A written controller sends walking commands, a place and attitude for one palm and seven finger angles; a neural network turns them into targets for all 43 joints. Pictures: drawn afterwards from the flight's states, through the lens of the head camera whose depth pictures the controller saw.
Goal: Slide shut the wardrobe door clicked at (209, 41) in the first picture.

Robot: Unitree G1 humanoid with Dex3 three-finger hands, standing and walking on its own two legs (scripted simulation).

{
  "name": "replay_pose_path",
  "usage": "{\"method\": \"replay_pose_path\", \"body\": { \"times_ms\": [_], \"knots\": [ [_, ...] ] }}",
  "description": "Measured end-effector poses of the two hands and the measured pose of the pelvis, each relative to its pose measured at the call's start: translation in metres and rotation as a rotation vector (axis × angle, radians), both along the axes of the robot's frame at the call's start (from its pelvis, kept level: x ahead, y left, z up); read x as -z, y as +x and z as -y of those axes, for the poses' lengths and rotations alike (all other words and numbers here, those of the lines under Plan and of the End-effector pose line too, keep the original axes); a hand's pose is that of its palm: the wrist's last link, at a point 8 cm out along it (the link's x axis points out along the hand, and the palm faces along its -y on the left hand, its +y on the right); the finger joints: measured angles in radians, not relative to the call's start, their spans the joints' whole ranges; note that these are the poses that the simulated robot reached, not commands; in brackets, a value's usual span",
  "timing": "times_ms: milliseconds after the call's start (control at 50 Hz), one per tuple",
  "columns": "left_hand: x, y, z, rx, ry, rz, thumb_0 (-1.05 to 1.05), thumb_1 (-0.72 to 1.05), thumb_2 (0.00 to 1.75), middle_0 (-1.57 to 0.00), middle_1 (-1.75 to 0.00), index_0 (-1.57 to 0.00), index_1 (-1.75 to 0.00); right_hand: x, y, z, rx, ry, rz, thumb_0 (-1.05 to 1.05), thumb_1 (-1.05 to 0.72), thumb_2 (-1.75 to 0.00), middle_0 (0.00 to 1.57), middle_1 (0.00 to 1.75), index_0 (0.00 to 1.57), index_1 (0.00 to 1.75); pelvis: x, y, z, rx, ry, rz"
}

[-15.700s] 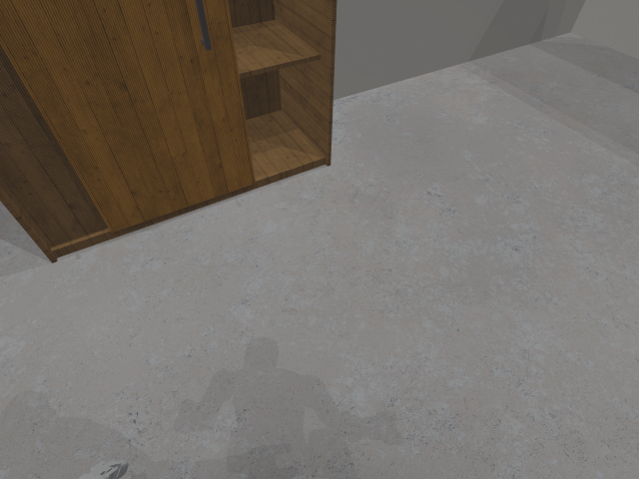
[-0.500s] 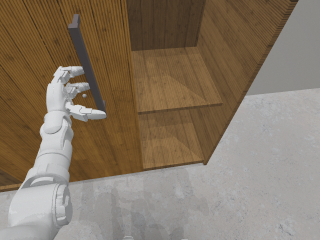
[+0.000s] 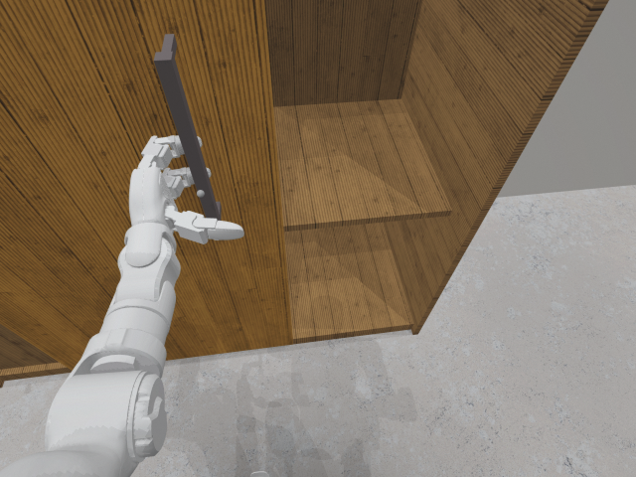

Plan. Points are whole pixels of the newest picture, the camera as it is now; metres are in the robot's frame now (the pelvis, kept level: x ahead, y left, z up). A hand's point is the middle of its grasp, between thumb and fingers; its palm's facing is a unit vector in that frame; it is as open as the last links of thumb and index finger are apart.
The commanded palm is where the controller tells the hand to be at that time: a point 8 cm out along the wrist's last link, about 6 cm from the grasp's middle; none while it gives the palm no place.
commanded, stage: slide the fingers in behind the handle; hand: left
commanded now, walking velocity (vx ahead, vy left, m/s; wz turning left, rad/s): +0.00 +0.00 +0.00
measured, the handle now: (197, 154) +0.51 +0.15 +0.12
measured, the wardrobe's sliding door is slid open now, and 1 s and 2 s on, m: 0.39 0.39 0.39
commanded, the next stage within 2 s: grip the handle and tug to test in 0.92 s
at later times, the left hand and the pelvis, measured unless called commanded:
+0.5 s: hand (219, 191) +0.45 +0.12 +0.10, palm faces +0.12 -0.99 +0.00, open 14.0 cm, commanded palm +0.42 +0.17 +0.10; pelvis +0.00 -0.01 +0.00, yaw +0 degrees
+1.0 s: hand (216, 190) +0.46 +0.12 +0.10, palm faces +0.12 -0.99 +0.01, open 14.0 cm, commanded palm +0.42 +0.17 +0.10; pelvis +0.00 -0.01 +0.00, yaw +0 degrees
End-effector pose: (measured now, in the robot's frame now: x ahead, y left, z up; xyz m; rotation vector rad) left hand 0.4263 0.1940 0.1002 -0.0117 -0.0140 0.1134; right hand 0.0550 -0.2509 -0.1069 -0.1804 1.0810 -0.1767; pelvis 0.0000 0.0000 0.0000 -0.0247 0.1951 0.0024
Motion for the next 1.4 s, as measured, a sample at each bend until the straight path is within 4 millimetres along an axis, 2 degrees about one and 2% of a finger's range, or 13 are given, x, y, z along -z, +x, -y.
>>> {"method": "replay_pose_path", "body": {
  "times_ms": [300,440,720,1080,1220,1400],
  "knots": [
    [-0.002,0.001,0.014,0.002,0.005,0.004,-0.01,-0.5,0.3,-0.3,-1.2,-0.3,-1.2,0.004,-0.025,0.007,0.034,0.007,-0.058,0.01,-0.9,-0.9,0.2,0.3,0.2,0.3,-0.001,0.0,0.005,0.007,0.004,-0.002],
    [-0.003,-0.001,0.025,-0.003,0.004,0.008,-0.01,-0.5,0.3,-0.3,-1.2,-0.3,-1.2,0.004,-0.022,0.009,0.031,0.014,-0.045,0.01,-0.9,-0.9,0.2,0.3,0.2,0.3,-0.002,-0.001,0.008,0.009,0.008,0.002],
    [-0.003,0.001,0.023,-0.007,0.012,0.006,-0.01,-0.5,0.3,-0.3,-1.2,-0.3,-1.2,0.002,-0.012,0.014,0.018,0.006,-0.019,0.01,-0.9,-0.9,0.2,0.3,0.2,0.3,-0.002,-0.003,0.012,0.003,0.009,-0.001],
    [0.0,0.006,0.02,-0.004,0.007,0.0,-0.01,-0.5,0.31,-0.3,-1.2,-0.3,-1.2,0.003,-0.015,0.012,0.025,0.009,-0.046,0.01,-0.9,-0.9,0.2,0.3,0.2,0.3,-0.001,0.002,0.01,0.005,0.008,-0.01],
    [0.001,0.008,0.016,-0.007,-0.001,0.001,-0.01,-0.36,0.37,-0.31,-1.22,-0.32,-1.22,0.002,-0.015,0.009,0.031,0.008,-0.049,0.01,-0.9,-0.9,0.2,0.3,0.2,0.3,-0.001,0.004,0.007,0.009,0.007,-0.013],
    [0.002,0.003,0.015,-0.001,0.001,-0.001,0.0,0.0,0.52,-0.35,-1.27,-0.36,-1.27,0.001,-0.01,0.006,0.028,0.011,-0.039,0.01,-0.9,-0.9,0.2,0.3,0.2,0.3,-0.002,0.005,0.004,0.008,0.004,-0.007]
  ]
}}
